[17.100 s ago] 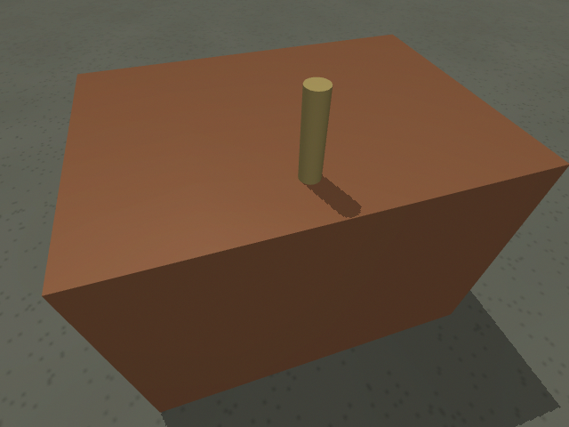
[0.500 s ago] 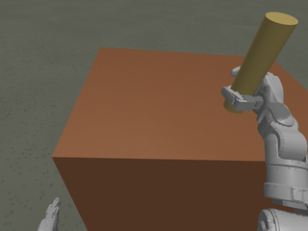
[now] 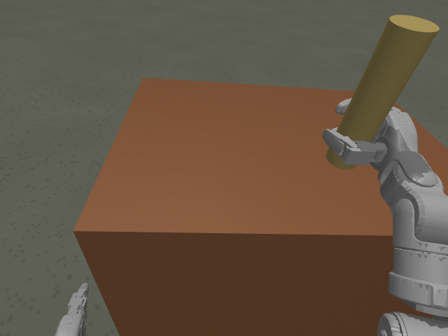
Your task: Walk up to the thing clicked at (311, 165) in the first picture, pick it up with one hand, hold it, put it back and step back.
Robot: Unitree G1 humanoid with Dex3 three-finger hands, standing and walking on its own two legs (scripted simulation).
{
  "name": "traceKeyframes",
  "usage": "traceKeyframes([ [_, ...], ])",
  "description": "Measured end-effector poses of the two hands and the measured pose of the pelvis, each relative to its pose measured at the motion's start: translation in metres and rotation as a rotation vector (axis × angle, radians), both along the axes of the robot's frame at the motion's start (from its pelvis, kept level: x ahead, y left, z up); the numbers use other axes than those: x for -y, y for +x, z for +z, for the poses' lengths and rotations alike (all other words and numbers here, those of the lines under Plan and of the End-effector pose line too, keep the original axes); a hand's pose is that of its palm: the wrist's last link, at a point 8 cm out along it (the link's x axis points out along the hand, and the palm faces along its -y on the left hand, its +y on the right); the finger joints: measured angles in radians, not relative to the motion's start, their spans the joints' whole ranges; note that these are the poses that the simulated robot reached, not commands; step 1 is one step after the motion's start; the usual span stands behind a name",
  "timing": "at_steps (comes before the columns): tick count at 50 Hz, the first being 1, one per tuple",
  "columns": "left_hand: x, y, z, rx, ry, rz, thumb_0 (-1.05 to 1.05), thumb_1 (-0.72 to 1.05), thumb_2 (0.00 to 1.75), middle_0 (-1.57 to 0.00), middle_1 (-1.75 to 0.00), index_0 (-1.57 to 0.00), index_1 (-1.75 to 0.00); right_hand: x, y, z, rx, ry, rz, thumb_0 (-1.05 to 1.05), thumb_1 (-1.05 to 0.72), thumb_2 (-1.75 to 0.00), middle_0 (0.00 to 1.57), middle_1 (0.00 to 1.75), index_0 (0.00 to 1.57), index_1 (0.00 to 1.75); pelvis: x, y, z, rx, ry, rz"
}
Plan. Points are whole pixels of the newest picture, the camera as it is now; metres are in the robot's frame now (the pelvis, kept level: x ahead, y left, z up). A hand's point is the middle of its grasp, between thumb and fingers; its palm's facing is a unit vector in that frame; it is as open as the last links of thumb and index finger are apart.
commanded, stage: hold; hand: right
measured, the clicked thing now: (370, 104) +0.35 -0.18 +0.31
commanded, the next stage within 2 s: none
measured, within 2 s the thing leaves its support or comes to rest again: neither
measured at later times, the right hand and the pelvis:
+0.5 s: hand (358, 127) +0.35 -0.18 +0.28, palm faces +0.11 +0.99 -0.02, open 7.4 cm; pelvis +0.01 +0.00 +0.00, yaw +0 degrees
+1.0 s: hand (357, 124) +0.35 -0.17 +0.28, palm faces +0.11 +0.99 -0.02, open 7.4 cm; pelvis +0.02 +0.00 +0.00, yaw +0 degrees
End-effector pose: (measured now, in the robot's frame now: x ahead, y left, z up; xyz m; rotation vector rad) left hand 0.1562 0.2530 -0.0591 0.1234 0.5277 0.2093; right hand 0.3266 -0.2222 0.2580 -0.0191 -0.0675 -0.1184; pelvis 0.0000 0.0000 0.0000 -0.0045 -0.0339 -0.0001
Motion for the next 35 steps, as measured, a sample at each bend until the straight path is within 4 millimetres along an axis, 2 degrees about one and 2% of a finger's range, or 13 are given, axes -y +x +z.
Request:
traceKeyframes([
  [14,0.0,0.003,-0.005,-0.014,0.001,0.003,-0.01,-0.54,0.05,-0.04,-0.04,-0.05,-0.05,0.007,-0.004,0.012,0.005,-0.006,-0.005,-0.01,0.11,-1.1,0.83,1.17,0.88,1.19,0.003,0.004,0.001,-0.001,0.002,-0.003],
  [27,0.006,0.018,-0.002,0.017,-0.015,-0.022,-0.01,-0.54,0.05,-0.05,-0.05,-0.06,-0.05,0.005,-0.006,0.019,-0.009,-0.005,0.012,-0.01,0.11,-1.1,0.83,1.18,0.88,1.19,0.004,0.011,0.001,-0.002,0.004,-0.009],
  [35,0.006,0.014,-0.007,-0.008,-0.015,-0.026,-0.01,-0.54,0.05,-0.05,-0.05,-0.05,-0.05,0.011,-0.002,0.017,-0.021,0.002,-0.013,-0.01,0.11,-1.1,0.83,1.18,0.87,1.19,0.003,0.012,0.001,-0.007,0.003,-0.009],
])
